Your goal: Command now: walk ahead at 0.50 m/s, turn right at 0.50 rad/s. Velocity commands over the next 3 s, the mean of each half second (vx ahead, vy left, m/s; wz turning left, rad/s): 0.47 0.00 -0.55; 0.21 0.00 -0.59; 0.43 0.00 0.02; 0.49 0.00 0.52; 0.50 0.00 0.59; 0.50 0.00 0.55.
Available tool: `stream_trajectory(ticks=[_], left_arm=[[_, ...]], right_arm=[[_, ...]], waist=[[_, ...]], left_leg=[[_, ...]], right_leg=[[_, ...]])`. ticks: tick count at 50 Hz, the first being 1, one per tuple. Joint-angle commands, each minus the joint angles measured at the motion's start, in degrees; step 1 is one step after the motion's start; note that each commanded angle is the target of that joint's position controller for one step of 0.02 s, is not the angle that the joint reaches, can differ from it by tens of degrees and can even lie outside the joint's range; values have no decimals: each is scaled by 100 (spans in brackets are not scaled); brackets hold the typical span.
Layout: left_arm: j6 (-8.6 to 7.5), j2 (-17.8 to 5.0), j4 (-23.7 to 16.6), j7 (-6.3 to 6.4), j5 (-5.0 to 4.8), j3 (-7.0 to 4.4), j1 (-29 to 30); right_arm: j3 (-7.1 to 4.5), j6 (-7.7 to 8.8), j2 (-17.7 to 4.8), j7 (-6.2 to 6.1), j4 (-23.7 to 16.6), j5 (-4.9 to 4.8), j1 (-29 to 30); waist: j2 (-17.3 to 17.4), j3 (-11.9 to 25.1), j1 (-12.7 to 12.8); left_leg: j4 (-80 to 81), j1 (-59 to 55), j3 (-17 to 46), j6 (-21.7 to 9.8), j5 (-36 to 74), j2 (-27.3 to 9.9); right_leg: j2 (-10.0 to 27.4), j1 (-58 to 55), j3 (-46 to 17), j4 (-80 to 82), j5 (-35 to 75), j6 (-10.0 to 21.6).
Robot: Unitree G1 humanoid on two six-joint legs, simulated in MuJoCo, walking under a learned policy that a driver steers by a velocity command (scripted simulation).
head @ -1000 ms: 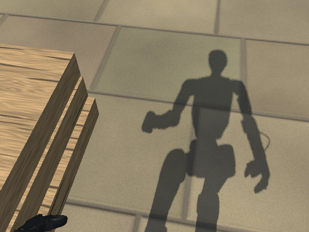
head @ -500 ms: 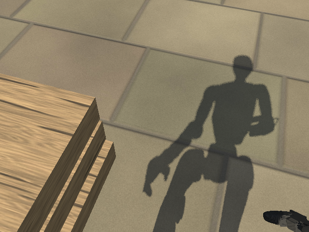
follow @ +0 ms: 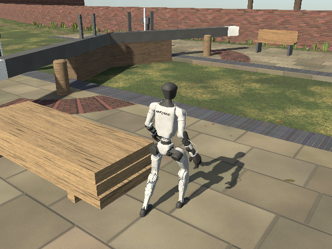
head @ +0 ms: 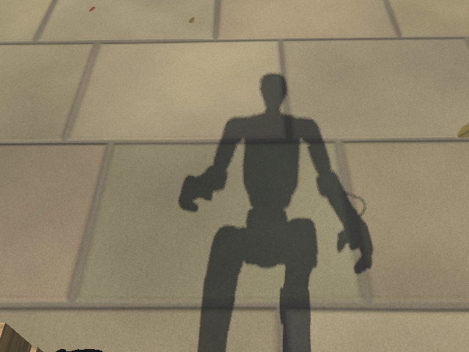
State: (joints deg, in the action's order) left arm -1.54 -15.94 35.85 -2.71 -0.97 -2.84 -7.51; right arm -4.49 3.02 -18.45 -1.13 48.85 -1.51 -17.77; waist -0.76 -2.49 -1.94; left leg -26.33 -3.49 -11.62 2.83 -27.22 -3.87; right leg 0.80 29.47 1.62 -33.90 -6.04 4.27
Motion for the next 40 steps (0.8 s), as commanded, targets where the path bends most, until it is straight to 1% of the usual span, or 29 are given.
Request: stream_trajectory(ticks=[1,2,3,4,5,6,7,9,12,16,19,21,22,23,24,25,26,27,28,29,30,31,32,33,34,36,37,39,40], left_arm=[[-9,-1997,11,139,-71,-660,-1817],[-121,-1428,-204,104,-66,-490,-1990],[-208,-1147,-130,89,0,-394,-1846],[-247,-1108,-146,85,2,-377,-1544],[-247,-983,-199,88,11,-337,-1177],[-268,-883,-274,108,73,-294,-921],[-273,-855,-315,118,89,-284,-805],[-307,-894,-221,162,37,-292,-868],[-304,-1070,-43,267,-23,-340,-1123],[-235,-1083,131,351,-42,-337,-1315],[-178,-1086,297,360,-93,-347,-1549],[-71,-1038,345,423,-94,-363,-1567],[-24,-1076,316,454,-71,-387,-1501],[15,-1019,255,477,-69,-384,-1375],[33,-869,155,480,-85,-341,-1173],[35,-592,-76,474,26,-237,-1098],[36,-210,5,450,27,-137,-2397],[69,-954,148,425,-12,-245,-2700],[143,-1252,66,439,-58,-345,-1920],[217,-1267,-43,485,-37,-364,-1426],[288,-1247,-101,522,-7,-396,-1220],[357,-1087,-108,520,-45,-384,-1280],[407,-877,-110,525,-70,-341,-1340],[426,-720,-149,534,-75,-304,-1311],[431,-660,-214,537,-52,-289,-1201],[449,-632,-307,513,8,-277,-1053],[459,-634,-346,483,9,-275,-983],[481,-648,-426,413,0,-277,-779],[489,-644,-464,366,-7,-275,-661]], right_arm=[[93,164,-30,52,-765,282,-555],[53,369,-471,143,-732,149,-94],[-35,472,-780,192,-910,-52,510],[5,531,-700,159,-984,-1,743],[-15,545,-695,108,-966,147,828],[-53,497,-737,91,-940,170,695],[-65,431,-727,94,-922,185,631],[-35,325,-568,79,-895,271,610],[34,272,-378,70,-1070,292,1175],[112,353,-234,160,-1232,224,1901],[89,417,-310,207,-1404,183,2272],[31,455,-426,229,-1415,204,2193],[-20,472,-535,222,-1372,206,2029],[-73,495,-618,199,-1272,230,1672],[-129,520,-700,170,-1169,280,1151],[-198,517,-1044,134,-1122,382,396],[-210,400,-1177,132,-1034,428,144],[-180,277,-879,163,-1074,215,155],[-75,194,-498,125,-1245,204,451],[-2,110,-335,98,-1256,207,752],[47,52,-241,76,-1232,191,936],[52,21,-283,46,-1182,235,1074],[30,27,-328,31,-1123,262,1141],[7,35,-370,20,-1065,266,1195],[-25,33,-442,-3,-1026,259,1217],[-80,-3,-571,-45,-950,223,1245],[-98,-32,-620,-61,-930,202,1283],[-114,-100,-682,-76,-919,174,1418],[-128,-120,-724,-65,-906,154,1416]], waist=[[-1868,1618,395],[-1224,2322,810],[-803,1590,908],[-261,1096,721],[-13,754,511],[-159,661,287],[-231,595,200],[-186,509,161],[-125,267,296],[-369,171,578],[-428,96,699],[-573,85,610],[-715,159,517],[-794,358,340],[-739,770,10],[-149,1700,-261],[1671,2619,259],[1365,2806,214],[895,2002,-1],[540,1383,8],[501,959,89],[687,724,258],[865,585,327],[956,530,343],[958,543,320],[840,790,299],[800,870,288],[752,828,261],[723,788,210]], left_leg=[[-4645,3980,462,-151,-282,459],[-5250,4556,1744,-268,-774,506],[-5228,4991,1797,-393,-218,258],[-4807,4886,1723,-453,295,21],[-4303,4611,1700,-432,596,-143],[-4007,4194,1764,-415,819,-255],[-3817,3995,1746,-361,923,-265],[-3408,3918,1647,-188,1157,-229],[-2314,4132,1573,47,2049,-65],[-791,3501,1434,95,3319,287],[-285,3284,1525,48,3310,433],[120,3215,1611,-81,2971,536],[172,3042,1597,-169,2799,590],[305,2637,1539,-287,2870,610],[506,1743,1576,-498,3502,387],[-19,62,2334,-873,5066,-612],[-344,-1907,4365,-1983,6726,-2254],[-178,-1701,4883,-2096,5439,-2472],[12,-1083,3971,-1839,4977,-2029],[167,-364,3220,-1635,4934,-1645],[285,307,2773,-1545,4998,-1373],[512,896,2363,-1482,4835,-1154],[729,1290,2047,-1478,4743,-1010],[870,1406,1858,-1550,4821,-990],[948,1374,1756,-1623,4977,-1061],[1005,1131,1614,-1720,5009,-1269],[1046,1116,1496,-1718,4802,-1302],[1145,1284,1216,-1665,4137,-1286],[1255,1371,1137,-1626,3405,-1289]], right_leg=[[1390,-4757,-3651,775,-1097,1644],[1723,-5070,-4956,1597,-1881,1803],[1629,-4641,-4264,1747,-1711,1479],[1424,-3882,-3639,1731,-1126,1301],[1223,-3165,-3121,1764,-460,1184],[1081,-2652,-2829,1882,-8,1149],[980,-2380,-2681,2001,277,1169],[869,-2059,-2290,2098,940,1228],[691,-1886,-1930,2131,1276,1120],[398,-1609,-1734,2105,566,795],[526,-1892,-2123,1870,294,739],[532,-2400,-2381,1385,920,593],[541,-2573,-2494,1097,1388,487],[428,-2674,-2506,693,1812,351],[127,-2518,-2320,-43,2084,132],[-223,-1726,-2000,-1488,835,-116],[-1092,39,-1543,-3352,-3747,-476],[-536,479,-1581,-4187,-3482,-586],[-325,806,-1365,-4392,-3016,-701],[-156,906,-1075,-4265,-2623,-809],[-23,815,-998,-4064,-2354,-863],[73,479,-882,-3834,-2171,-882],[74,225,-688,-3552,-2030,-897],[77,167,-558,-3272,-1962,-925],[117,200,-512,-3029,-1844,-958],[245,176,-509,-2626,-1479,-949],[314,75,-494,-2411,-1246,-921],[372,-211,-400,-1973,-922,-838],[397,-336,-341,-1756,-819,-771]])
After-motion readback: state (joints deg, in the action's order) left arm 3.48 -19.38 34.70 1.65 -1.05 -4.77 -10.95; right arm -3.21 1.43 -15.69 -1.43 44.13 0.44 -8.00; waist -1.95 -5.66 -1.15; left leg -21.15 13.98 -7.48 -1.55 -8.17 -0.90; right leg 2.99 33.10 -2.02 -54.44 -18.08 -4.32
